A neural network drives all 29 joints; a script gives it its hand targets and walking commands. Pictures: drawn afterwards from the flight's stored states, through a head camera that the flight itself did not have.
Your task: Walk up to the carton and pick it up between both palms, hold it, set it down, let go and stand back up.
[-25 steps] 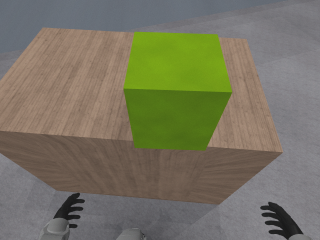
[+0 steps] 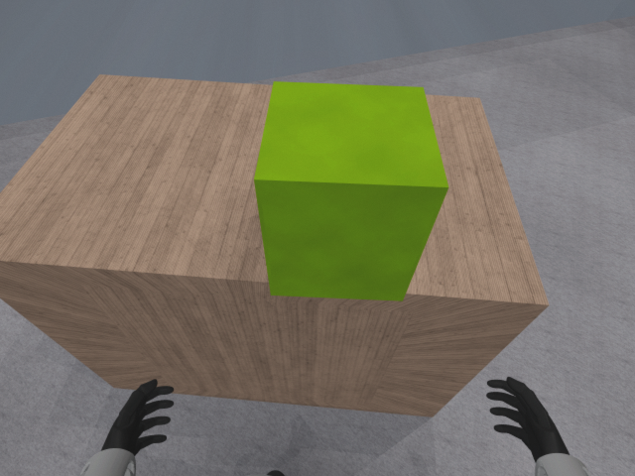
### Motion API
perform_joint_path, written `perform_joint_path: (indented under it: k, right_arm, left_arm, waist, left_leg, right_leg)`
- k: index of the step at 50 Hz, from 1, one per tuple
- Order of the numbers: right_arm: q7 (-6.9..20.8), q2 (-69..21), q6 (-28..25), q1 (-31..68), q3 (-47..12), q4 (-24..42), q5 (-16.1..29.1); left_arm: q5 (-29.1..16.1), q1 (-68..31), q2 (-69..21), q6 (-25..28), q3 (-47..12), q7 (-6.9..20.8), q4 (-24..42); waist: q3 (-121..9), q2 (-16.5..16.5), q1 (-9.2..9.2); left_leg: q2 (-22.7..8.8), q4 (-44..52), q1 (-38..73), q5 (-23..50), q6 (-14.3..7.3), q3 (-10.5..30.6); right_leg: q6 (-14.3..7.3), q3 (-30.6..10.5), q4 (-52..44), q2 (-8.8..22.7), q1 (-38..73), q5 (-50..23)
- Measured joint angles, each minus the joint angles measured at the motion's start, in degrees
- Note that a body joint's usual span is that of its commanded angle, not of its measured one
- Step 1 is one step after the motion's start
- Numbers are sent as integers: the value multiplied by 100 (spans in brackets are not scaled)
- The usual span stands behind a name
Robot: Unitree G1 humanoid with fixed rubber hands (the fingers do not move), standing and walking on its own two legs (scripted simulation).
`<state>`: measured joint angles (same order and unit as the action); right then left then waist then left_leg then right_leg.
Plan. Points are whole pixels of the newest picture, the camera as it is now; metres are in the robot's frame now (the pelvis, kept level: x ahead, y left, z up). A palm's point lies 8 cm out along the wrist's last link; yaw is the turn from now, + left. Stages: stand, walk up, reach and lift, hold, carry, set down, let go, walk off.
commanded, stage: reach and lift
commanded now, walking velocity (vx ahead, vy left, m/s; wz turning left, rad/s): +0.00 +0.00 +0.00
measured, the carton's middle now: (342, 198) +0.47 -0.01 +0.06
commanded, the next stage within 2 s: none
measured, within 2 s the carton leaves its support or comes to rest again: neither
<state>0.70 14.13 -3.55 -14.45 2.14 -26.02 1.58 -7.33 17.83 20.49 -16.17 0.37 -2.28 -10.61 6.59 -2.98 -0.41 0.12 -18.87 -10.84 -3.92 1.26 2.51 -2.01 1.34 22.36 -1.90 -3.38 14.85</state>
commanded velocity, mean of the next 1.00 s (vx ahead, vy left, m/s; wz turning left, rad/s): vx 0.00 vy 0.00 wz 0.00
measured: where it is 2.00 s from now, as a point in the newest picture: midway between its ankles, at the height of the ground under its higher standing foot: outside the picture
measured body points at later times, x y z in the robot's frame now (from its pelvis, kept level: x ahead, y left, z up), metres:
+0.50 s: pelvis +0.02 +0.00 +0.00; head +0.04 +0.02 +0.45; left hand +0.20 +0.24 +0.00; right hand +0.22 -0.23 +0.01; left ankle +0.08 +0.13 -0.74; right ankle -0.02 -0.09 -0.74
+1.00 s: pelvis +0.02 -0.01 +0.00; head +0.03 +0.01 +0.45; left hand +0.25 +0.21 +0.06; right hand +0.23 -0.23 +0.06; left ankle +0.08 +0.13 -0.74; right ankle -0.02 -0.09 -0.74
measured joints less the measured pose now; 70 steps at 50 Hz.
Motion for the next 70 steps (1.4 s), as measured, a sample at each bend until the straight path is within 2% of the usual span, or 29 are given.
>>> perform_joint_path:
  k: [17, 25, 31, 44, 56, 70]
  right_arm:
    - [139, -8, 757, -218, 1, 1563, 524]
    - [-47, -20, 823, -449, 2, 2350, 750]
    - [-206, -20, 824, -630, 1, 2873, 948]
    - [-400, -22, 920, -692, 0, 3678, 1243]
    - [-549, -22, 1578, -597, 0, 3975, 1332]
    - [-855, 20, 2211, 618, 2, 3998, 1600]
  left_arm:
    - [-419, 288, -152, -34, -2, -346, 1334]
    - [-518, 424, -169, -19, -2, -332, 1808]
    - [-589, 513, -169, 187, -1, -266, 2103]
    - [-765, 353, -169, 322, -1, -265, 2593]
    - [-898, -816, -169, -649, -2, -326, 2642]
    - [-860, -1901, -169, -1700, 13, -303, 2651]
  waist:
    - [-157, 0, 0]
    - [-196, -1, 1]
    - [-197, 4, 0]
    - [-238, 17, -10]
    - [-250, 36, -43]
    - [-250, 95, -44]
  left_leg:
    - [82, 157, 13, 30, -62, -16]
    - [34, 281, 34, 41, -39, -16]
    - [-8, 298, 35, 32, -4, -16]
    - [-40, 293, 37, 39, 16, -17]
    - [-40, 294, 36, 36, 17, -18]
    - [-42, 301, 36, 37, 26, -20]
  right_leg:
    - [3, 1, -185, 87, 30, -41]
    - [3, -3, -286, 43, 33, -44]
    - [3, -6, -312, 3, 34, -45]
    - [3, -7, -312, -26, 34, -56]
    - [2, -7, -312, -26, 32, -57]
    - [2, -7, -312, -27, 27, -57]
